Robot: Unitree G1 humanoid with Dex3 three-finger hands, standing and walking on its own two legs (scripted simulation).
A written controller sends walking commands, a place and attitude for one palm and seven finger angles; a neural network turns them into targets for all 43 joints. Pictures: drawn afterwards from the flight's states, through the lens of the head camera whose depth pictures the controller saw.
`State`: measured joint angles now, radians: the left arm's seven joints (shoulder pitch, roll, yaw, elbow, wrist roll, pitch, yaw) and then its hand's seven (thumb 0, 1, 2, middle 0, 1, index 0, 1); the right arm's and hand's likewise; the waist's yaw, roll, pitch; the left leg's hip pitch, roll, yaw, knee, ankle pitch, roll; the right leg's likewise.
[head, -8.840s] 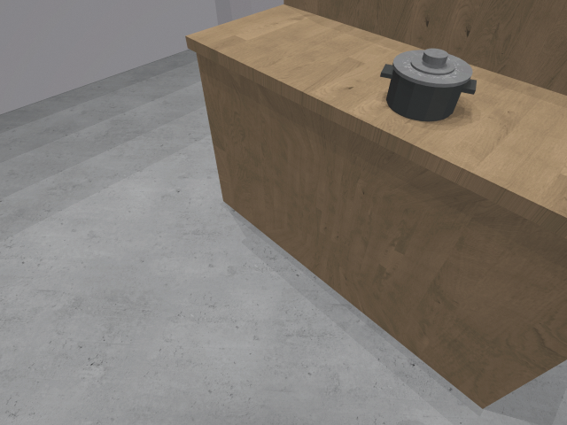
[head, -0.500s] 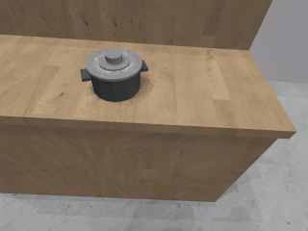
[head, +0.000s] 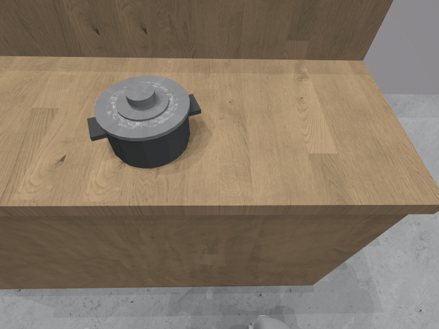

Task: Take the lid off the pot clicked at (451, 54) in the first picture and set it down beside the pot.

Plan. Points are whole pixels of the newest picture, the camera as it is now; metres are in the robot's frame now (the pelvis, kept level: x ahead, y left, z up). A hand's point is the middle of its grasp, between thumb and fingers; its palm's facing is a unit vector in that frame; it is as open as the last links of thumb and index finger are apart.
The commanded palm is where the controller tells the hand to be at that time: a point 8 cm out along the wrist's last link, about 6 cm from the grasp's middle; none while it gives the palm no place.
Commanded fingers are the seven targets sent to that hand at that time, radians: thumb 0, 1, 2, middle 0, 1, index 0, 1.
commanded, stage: come to a stop and stand still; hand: left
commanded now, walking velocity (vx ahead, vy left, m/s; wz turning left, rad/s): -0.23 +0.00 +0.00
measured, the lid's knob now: (140, 94) +0.48 +0.16 +0.15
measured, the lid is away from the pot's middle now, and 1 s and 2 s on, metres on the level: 0.00 0.00 0.00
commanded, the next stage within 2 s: look again from close up in 1.30 s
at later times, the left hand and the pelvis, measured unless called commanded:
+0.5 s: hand out of the picture +0.04 +0.23 -0.19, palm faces +0.07 -0.98 -0.20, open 7.3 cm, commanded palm none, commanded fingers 0.00 0.90 0.90 -0.20 -0.30 -0.20 -0.30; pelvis -0.03 +0.03 -0.01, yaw +0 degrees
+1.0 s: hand out of the picture -0.03 +0.18 -0.17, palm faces +0.03 -0.98 -0.20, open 7.3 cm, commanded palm none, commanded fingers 0.00 0.90 0.90 -0.20 -0.30 -0.20 -0.30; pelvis -0.05 +0.01 +0.00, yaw +0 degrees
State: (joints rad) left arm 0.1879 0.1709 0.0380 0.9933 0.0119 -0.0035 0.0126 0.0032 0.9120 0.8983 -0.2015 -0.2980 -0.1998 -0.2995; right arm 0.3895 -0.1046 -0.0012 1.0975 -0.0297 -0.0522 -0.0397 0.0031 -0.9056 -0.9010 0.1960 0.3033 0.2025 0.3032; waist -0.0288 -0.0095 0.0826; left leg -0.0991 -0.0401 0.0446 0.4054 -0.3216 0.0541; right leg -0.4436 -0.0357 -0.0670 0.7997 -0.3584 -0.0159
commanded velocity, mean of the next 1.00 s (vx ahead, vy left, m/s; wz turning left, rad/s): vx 0.00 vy -0.03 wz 0.00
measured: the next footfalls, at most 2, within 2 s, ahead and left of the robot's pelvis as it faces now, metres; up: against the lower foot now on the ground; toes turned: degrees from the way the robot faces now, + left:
right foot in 0.06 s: +0.10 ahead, -0.12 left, +0.00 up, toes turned -4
left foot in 0.44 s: +0.02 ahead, +0.12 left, +0.00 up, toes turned +0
